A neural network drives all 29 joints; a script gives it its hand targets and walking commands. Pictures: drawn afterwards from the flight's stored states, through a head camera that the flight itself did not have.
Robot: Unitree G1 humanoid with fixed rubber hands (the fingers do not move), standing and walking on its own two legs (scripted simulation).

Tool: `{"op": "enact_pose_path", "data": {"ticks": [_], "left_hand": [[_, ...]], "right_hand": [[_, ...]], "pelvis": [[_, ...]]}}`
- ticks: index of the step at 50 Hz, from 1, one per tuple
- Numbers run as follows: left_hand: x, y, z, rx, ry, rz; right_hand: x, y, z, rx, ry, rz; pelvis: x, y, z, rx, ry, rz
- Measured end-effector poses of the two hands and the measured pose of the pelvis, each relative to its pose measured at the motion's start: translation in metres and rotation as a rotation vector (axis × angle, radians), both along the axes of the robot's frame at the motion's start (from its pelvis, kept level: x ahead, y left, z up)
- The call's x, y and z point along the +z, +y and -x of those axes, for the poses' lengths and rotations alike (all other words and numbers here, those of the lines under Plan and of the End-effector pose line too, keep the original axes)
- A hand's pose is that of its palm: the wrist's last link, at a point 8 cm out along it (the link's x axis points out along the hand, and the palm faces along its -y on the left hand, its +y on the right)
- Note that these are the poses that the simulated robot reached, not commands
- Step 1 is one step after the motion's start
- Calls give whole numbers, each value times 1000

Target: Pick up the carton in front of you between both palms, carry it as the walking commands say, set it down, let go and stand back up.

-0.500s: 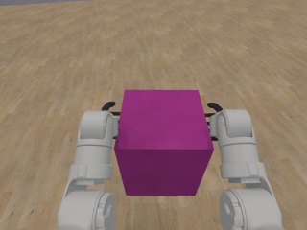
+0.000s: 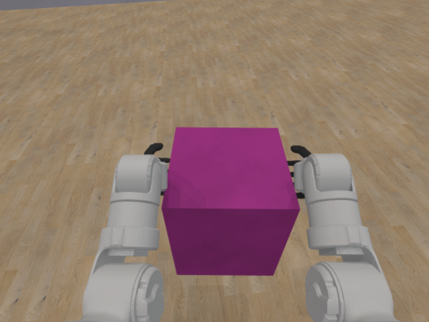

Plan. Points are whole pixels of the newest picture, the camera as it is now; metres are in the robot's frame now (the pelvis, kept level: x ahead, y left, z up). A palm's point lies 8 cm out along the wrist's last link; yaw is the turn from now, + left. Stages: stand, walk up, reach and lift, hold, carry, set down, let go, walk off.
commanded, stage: carry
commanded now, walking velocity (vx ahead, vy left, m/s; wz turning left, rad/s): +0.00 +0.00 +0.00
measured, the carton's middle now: (225, 203) +0.37 -0.01 +0.03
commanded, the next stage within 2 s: none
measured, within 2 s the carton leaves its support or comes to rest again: neither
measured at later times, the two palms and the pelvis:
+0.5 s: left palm (148, 174) +0.35 +0.13 +0.15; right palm (307, 176) +0.35 -0.15 +0.14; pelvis +0.00 +0.00 +0.00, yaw +0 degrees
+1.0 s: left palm (149, 174) +0.36 +0.13 +0.14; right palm (306, 176) +0.35 -0.15 +0.13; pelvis +0.00 +0.00 +0.00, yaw +0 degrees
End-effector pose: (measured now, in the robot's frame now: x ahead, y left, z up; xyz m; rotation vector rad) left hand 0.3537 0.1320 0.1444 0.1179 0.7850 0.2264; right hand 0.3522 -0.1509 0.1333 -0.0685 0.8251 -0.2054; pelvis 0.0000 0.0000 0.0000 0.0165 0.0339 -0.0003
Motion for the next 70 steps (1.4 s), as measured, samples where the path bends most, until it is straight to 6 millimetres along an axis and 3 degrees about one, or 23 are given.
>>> {"op": "enact_pose_path", "data": {"ticks": [4,13,21,29,37,46,54,62,70], "left_hand": [[-7,1,5,-2,24,-1],[7,0,-4,-1,-28,1],[-7,1,4,-1,22,0],[7,1,-4,-1,-29,2],[-6,1,3,0,23,-1],[7,1,-5,0,-28,2],[-6,1,2,0,23,-1],[7,1,-6,0,-28,2],[-6,1,1,1,23,-1]], "right_hand": [[-7,1,6,1,23,5],[7,0,-4,-3,-28,0],[-6,1,4,0,22,5],[8,1,-4,-3,-29,1],[-6,1,3,0,23,4],[8,1,-5,-5,-27,1],[-6,1,3,-1,23,4],[8,1,-5,-5,-27,1],[-6,1,2,-1,24,3]], "pelvis": [[-1,0,-2,-1,-10,0],[0,0,2,0,1,0],[-1,0,-2,-1,-10,-1],[0,0,2,0,0,0],[-1,1,-3,-1,-9,0],[0,1,1,0,1,0],[-1,1,-4,-1,-9,-1],[0,1,1,0,0,0],[-1,1,-4,-1,-7,-1]]}}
